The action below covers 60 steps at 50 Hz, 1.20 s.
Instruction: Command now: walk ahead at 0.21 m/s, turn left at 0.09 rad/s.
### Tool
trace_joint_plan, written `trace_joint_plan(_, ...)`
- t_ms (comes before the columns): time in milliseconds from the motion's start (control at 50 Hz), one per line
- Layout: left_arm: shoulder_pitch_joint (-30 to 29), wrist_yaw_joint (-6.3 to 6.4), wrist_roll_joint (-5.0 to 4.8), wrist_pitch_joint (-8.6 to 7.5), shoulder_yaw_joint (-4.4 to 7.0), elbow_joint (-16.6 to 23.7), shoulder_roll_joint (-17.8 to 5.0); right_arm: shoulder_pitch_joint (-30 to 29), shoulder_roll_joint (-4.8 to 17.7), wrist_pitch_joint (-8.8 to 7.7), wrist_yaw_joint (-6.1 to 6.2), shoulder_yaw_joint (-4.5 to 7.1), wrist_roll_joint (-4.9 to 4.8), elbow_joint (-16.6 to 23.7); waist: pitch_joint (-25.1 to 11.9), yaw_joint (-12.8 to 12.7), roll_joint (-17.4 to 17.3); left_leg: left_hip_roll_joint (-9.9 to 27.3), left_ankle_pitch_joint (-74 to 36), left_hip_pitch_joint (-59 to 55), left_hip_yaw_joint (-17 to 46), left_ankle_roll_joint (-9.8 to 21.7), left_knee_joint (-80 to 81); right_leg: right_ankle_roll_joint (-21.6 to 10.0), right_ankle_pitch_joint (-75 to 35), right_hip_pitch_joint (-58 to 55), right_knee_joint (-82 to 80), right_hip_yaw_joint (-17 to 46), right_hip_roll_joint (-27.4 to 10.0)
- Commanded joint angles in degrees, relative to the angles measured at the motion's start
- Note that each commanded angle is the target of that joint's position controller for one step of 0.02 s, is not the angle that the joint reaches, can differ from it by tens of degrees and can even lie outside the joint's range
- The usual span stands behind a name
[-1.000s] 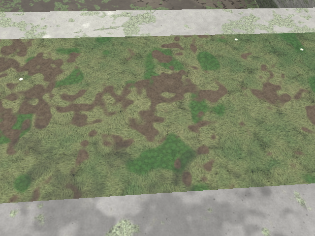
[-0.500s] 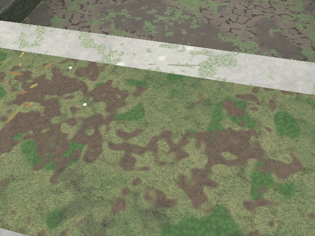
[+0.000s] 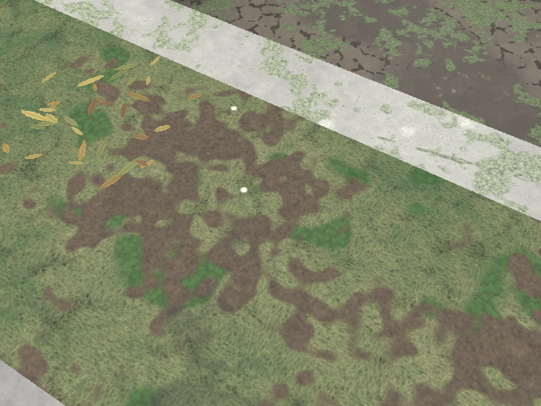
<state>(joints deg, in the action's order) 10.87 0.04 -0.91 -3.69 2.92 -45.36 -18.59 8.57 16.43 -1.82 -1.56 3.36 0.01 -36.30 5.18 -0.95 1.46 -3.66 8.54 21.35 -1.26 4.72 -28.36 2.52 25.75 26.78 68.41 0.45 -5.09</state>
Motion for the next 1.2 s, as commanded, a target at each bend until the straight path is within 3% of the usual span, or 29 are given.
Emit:
trace_joint_plan(20, 7.65, 0.47, 0.02, 1.34, 1.21, 0.05, -4.49, 0.18, 5.68, -1.77, 0.52, 1.33, 1.24, 1.46, -12.35, -1.76, -4.71, 16.05, -37.89, -9.02, 9.58, 11.08, 11.18, 1.15, -5.90, -0.43, -2.88, 1.67, -2.29)
trace_joint_plan(100, 5.16, 0.94, 0.52, 2.31, 0.71, 0.12, -2.35, -2.21, 5.17, -2.36, 1.57, 0.98, 1.91, -1.70, -10.35, -1.52, -5.84, 13.84, -35.85, -7.68, 1.22, 8.74, 13.05, 2.09, -16.05, -2.10, -16.45, 2.54, -1.67)
trace_joint_plan(160, 0.63, 0.52, 0.18, 2.39, 0.83, 1.89, -2.98, -1.26, 6.86, -1.50, 2.39, 1.42, 1.99, -3.73, -9.00, 0.89, -6.04, 15.05, -31.85, -11.28, 0.20, 8.34, 13.80, 1.75, -20.26, -0.58, -22.42, 1.66, -0.93)
trace_joint_plan(280, -2.81, -0.95, 0.39, 3.77, 1.59, 5.77, -3.37, -0.08, 7.80, 1.65, 3.39, 2.14, 0.29, -5.91, -6.60, 2.31, -5.75, 20.36, -27.86, -19.58, 2.57, 8.86, 8.53, -0.24, -8.61, 5.44, -25.31, -0.24, -0.10)
trace_joint_plan(340, -1.59, -2.01, -0.07, 3.79, 1.72, 6.65, -2.55, -0.84, 8.43, 2.87, 4.12, 2.57, -0.79, -5.81, -7.43, 1.15, -6.04, 20.48, -33.24, -21.69, 1.77, 6.56, 2.11, -2.43, -8.87, 1.94, -32.52, -3.25, 2.20)
trace_joint_plan(360, 0.61, -2.16, -0.05, 3.49, 2.05, 6.33, -2.95, -1.05, 8.38, 3.11, 4.44, 2.64, -1.23, -5.91, -8.57, -0.33, -5.47, 18.49, -34.58, -20.36, -0.45, 4.24, -2.47, -3.85, -15.33, -3.45, -38.99, -4.21, 3.76)
trace_joint_plan(380, 3.73, -1.68, 0.37, 3.22, 3.21, 6.03, -6.16, 0.72, 7.89, 2.78, 4.60, 2.64, -0.92, -6.20, -11.27, -1.31, -1.68, 14.21, -30.50, -16.35, -3.62, 0.29, -10.72, -6.31, -30.78, -12.07, -43.64, 0.02, 2.84)
trace_joint_plan(400, 6.66, -0.59, 1.27, 3.10, 5.22, 6.80, -14.09, 0.16, 5.99, 1.87, 4.31, 2.08, 1.45, -3.80, -14.69, -0.64, 11.43, 6.04, -6.98, -0.43, -7.04, -5.23, -26.72, -13.97, -61.46, -25.43, -41.54, 17.97, -9.50)
trace_joint_plan(420, 9.29, -0.38, 2.12, 3.25, 4.70, 6.86, -12.82, -3.87, 4.65, 1.39, 3.70, 1.47, 2.39, -2.38, -20.20, -3.37, 15.98, -2.42, 30.24, 12.42, 0.21, -7.55, -39.57, -25.08, -68.79, -33.34, -44.46, 31.42, -17.76)
trace_joint_plan(440, 7.55, -0.51, 1.81, 2.92, 3.75, 7.69, -10.15, -3.17, 6.24, 1.21, 2.84, 1.93, 0.92, -3.32, -20.85, -3.39, 7.72, 1.20, 31.07, 13.76, 6.90, -7.10, -44.61, -24.26, -62.95, -32.02, -44.83, 27.20, -16.75)
trace_joint_plan(460, 3.81, -0.23, 1.08, 2.71, 3.62, 8.35, -8.76, -3.83, 6.12, 1.37, 2.69, 2.03, -0.44, -3.62, -16.52, -1.74, 4.28, 2.71, 26.95, 15.81, 6.74, -6.87, -44.46, -20.96, -56.53, -28.87, -44.51, 21.78, -13.06)
trace_joint_plan(480, 1.19, 0.01, 0.21, 2.93, 3.51, 8.74, -7.95, -3.91, 5.88, 1.69, 3.09, 2.12, -0.35, -4.15, -12.88, -0.59, 0.92, 3.66, 23.10, 17.02, 6.14, -7.21, -40.35, -18.07, -50.57, -25.43, -45.41, 18.66, -10.21)
trace_joint_plan(500, -0.59, 0.57, -0.29, 3.24, 3.28, 9.24, -7.30, -4.39, 6.86, 2.08, 3.69, 2.54, 0.16, -4.19, -11.70, 0.25, 1.33, 4.56, 19.57, 15.69, 6.24, -7.67, -36.58, -16.50, -46.22, -22.97, -46.41, 17.28, -8.56)
trace_joint_plan(540, -0.97, 1.11, 0.23, 4.12, 3.58, 9.79, -8.20, -3.17, 5.18, 2.29, 3.79, 2.17, 0.01, -4.45, -11.75, 1.29, 4.38, 2.88, 16.20, 11.43, 5.13, -9.18, -31.76, -16.02, -46.44, -19.75, -47.00, 15.94, -6.12)
trace_joint_plan(640, -0.87, 2.17, 0.12, 5.19, 4.34, 10.73, -9.59, -3.75, 4.49, 1.99, 3.78, 1.72, -0.32, -4.74, -13.30, 0.41, 6.37, 1.79, 11.27, 5.86, 5.83, -10.81, -19.11, -15.16, -40.44, -17.87, -46.30, 17.49, -4.89)
trace_joint_plan(740, -2.46, 1.90, 0.14, 6.07, 4.27, 11.73, -9.29, -3.61, 5.88, 0.96, 2.70, 2.15, -0.64, -4.64, -11.76, -0.13, 9.28, 0.95, 10.80, 0.88, 6.41, -9.54, -9.15, -14.08, -31.98, -15.99, -45.36, 23.86, -4.10)
trace_joint_plan(780, -4.32, 2.04, -0.45, 6.39, 4.03, 12.36, -8.77, -0.66, 6.23, 0.13, 2.15, 2.55, -0.68, -5.47, -11.49, 1.80, 9.34, 0.93, 5.19, -4.26, 5.67, -8.10, 1.42, -12.14, -29.66, -15.28, -43.01, 25.56, -2.47)
trace_joint_plan(800, -4.27, 2.20, -0.59, 6.51, 3.75, 12.54, -7.91, 1.07, 7.12, -0.14, 2.08, 2.98, -0.50, -6.13, -11.21, 2.47, 8.19, 2.67, -0.66, -9.04, 6.06, -6.89, 7.43, -10.01, -24.60, -12.96, -41.06, 25.01, -0.46)
trace_joint_plan(820, -2.16, 2.15, 0.11, 6.44, 2.95, 12.73, -5.31, 2.42, 10.98, -0.06, 2.44, 3.89, 0.50, -5.88, -12.27, 1.29, 0.31, 12.90, -3.83, -15.35, 14.85, -3.16, 9.88, -6.93, -11.82, -6.92, -32.67, 20.61, 3.67)
trace_joint_plan(840, 0.51, 1.93, 0.15, 5.94, 2.63, 14.20, -3.70, 0.82, 15.24, 0.61, 2.69, 4.63, 1.86, -5.80, -9.67, -2.04, -16.50, 23.82, -15.68, -16.95, 29.05, 6.06, 11.48, -3.43, 9.11, 5.21, -22.31, 9.49, 13.66)
trace_joint_plan(860, 1.09, 1.86, 0.94, 5.36, 3.98, 13.44, -8.67, 0.15, 12.10, 0.34, 2.63, 3.89, 2.67, -4.68, -9.89, -0.34, -15.05, 28.27, -16.96, -14.18, 32.50, 11.76, 11.71, -1.01, 12.35, 6.90, -8.26, 9.19, 9.71)
trace_joint_plan(880, 1.55, 1.68, 0.14, 5.48, 5.11, 12.13, -11.19, -2.43, 8.84, 0.21, 2.88, 2.92, 2.20, -3.70, -8.81, -1.05, -10.55, 24.94, -15.11, -12.57, 26.17, 10.41, 10.87, -0.44, 8.16, 6.65, -2.91, 9.39, 8.26)
trace_joint_plan(900, 2.25, 1.80, -0.01, 6.08, 5.27, 10.89, -10.47, -4.82, 7.40, 0.36, 3.07, 2.55, 1.34, -3.42, -7.48, -1.84, -8.80, 20.72, -12.25, -11.98, 20.07, 7.49, 10.10, 0.48, 4.58, 6.80, -0.74, 8.32, 7.57)
trace_joint_plan(920, 2.31, 1.93, 0.16, 6.61, 5.07, 10.52, -9.36, -5.41, 6.57, 0.47, 3.35, 2.23, 0.48, -3.23, -6.81, -1.22, -8.79, 18.79, -11.09, -12.72, 16.77, 6.21, 9.95, 1.37, 1.34, 8.25, 1.10, 7.81, 7.34)
trace_joint_plan(960, 0.78, 1.52, -0.34, 7.00, 4.22, 11.54, -6.68, -3.78, 6.74, 1.01, 4.05, 1.97, 0.42, -3.74, -6.09, 0.00, -9.62, 16.77, -14.10, -13.21, 11.48, 6.46, 10.32, 2.66, -1.95, 8.62, 0.63, 5.06, 6.95)
trace_joint_plan(1020, -3.45, 1.13, -0.67, 6.80, 3.33, 14.02, -4.89, 0.10, 8.09, 1.77, 4.70, 2.43, 0.85, -4.38, -7.47, 3.02, -11.12, 18.47, -16.79, -19.80, 9.65, 7.97, 10.14, 3.77, -2.88, 9.92, -7.61, 2.96, 5.01)
trace_joint_plan(1120, -3.57, -0.01, -0.20, 7.02, 2.67, 15.34, -4.22, -1.37, 11.39, 2.24, 3.62, 3.61, 0.26, -3.84, -8.94, 3.28, -12.03, 20.53, -19.04, -17.34, 5.08, 8.00, 9.63, 2.52, -2.60, -0.64, -21.01, -1.46, 3.06)
trace_joint_plan(1160, -3.08, -0.32, -0.24, 7.30, 2.58, 15.32, -4.14, 0.20, 12.04, 2.10, 2.82, 3.81, -0.61, -4.45, -9.13, 3.78, -11.52, 20.76, -7.33, -15.47, 5.31, 7.61, 10.65, 0.77, -2.63, -4.59, -26.39, -3.00, 3.90)
trace_joint_plan(1200, -0.23, -0.76, -0.27, 7.09, 2.49, 14.21, -3.51, -0.38, 12.22, 1.73, 2.06, 3.65, -1.88, -5.16, -7.83, 1.67, -10.63, 20.27, 6.35, -11.00, 5.35, 6.30, 10.51, -2.20, -6.22, -11.30, -35.78, -4.34, 4.91)
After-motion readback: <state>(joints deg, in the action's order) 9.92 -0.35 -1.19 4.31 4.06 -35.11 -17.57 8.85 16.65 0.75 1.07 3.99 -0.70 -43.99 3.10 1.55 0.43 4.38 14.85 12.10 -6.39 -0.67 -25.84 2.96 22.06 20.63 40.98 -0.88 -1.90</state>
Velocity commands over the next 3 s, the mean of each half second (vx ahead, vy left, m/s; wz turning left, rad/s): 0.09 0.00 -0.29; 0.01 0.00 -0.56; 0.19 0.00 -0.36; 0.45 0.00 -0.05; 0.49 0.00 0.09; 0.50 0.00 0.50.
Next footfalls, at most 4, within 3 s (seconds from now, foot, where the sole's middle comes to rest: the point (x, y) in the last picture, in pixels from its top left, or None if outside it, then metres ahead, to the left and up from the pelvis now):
0.38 right None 0.18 -0.15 -0.77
0.82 left None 0.27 0.07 -0.77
1.26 right None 0.11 -0.14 -0.77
1.74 left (351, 359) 0.53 -0.18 -0.77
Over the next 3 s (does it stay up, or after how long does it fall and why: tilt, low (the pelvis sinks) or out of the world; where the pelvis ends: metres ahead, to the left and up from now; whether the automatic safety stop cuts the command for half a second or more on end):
stays up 0.85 -0.58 0.00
